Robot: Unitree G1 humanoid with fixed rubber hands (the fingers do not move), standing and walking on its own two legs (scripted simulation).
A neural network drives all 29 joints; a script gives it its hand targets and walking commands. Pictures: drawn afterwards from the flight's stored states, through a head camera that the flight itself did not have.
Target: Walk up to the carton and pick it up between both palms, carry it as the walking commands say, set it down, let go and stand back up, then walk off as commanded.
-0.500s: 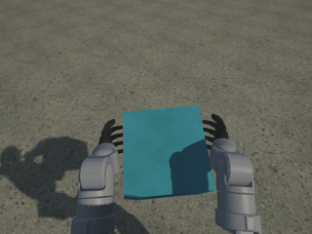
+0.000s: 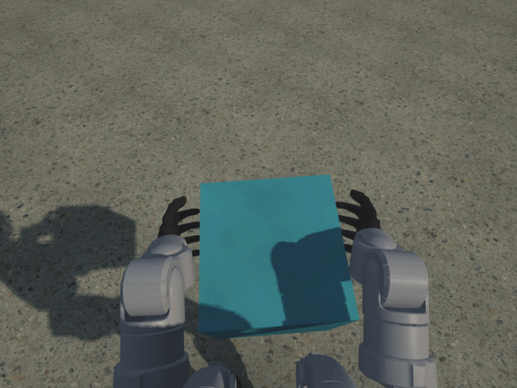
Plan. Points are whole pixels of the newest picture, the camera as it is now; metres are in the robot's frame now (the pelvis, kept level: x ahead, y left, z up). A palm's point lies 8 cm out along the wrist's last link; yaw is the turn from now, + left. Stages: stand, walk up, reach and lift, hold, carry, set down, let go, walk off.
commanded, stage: carry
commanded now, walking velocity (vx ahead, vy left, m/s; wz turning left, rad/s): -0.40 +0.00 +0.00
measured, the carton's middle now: (269, 263) +0.31 -0.01 +0.00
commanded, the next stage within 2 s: none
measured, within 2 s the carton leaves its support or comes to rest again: neither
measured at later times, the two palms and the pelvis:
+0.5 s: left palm out of the picture +0.12 +0.14 +0.10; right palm (406, 385) +0.12 -0.13 +0.11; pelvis -0.18 +0.00 +0.00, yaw +0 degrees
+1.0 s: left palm out of the picture -0.09 +0.06 +0.14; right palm out of the picture -0.13 -0.21 +0.14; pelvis -0.39 -0.03 +0.02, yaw -8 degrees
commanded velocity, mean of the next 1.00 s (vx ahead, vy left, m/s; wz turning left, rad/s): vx -0.24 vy -0.07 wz -0.24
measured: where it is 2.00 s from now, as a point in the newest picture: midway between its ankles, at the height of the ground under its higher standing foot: outside the picture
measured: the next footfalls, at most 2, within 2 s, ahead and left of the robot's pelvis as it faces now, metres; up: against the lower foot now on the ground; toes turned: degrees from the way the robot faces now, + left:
right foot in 0.16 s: -0.05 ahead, -0.13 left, +0.00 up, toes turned -4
left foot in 0.46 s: -0.11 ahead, +0.09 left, +0.00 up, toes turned +3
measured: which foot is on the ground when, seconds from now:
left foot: down 0.00-0.18, up 0.20-0.44, down 0.46-0.84, up 0.86-1.00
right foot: up 0.00-0.14, down 0.16-0.46, up 0.48-0.80, down 0.82-1.00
